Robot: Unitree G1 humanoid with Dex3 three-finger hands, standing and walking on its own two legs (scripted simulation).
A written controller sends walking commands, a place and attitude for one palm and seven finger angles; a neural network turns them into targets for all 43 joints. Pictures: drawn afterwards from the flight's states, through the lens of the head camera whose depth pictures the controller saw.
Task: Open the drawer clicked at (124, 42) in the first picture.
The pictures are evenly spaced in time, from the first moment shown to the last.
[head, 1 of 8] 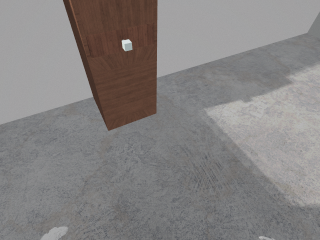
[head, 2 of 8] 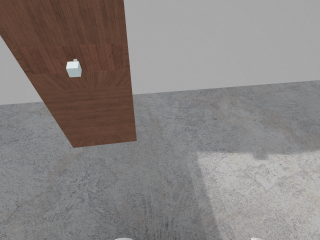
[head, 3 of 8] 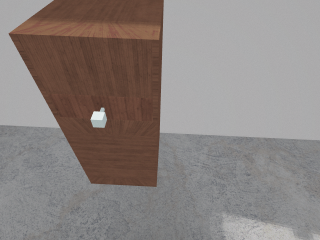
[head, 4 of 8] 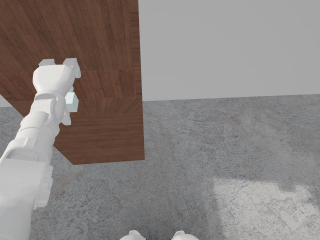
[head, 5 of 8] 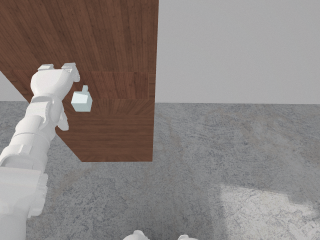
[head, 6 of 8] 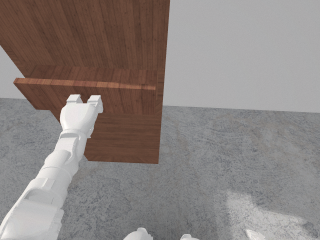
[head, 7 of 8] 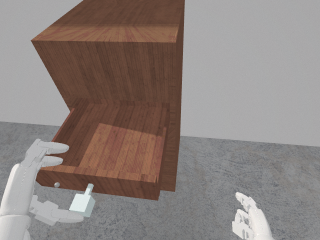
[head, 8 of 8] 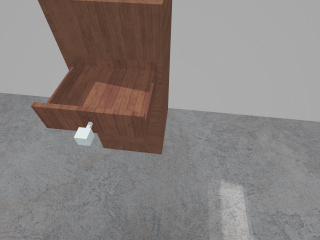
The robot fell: no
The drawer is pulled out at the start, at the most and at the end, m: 0.00 0.30 0.30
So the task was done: yes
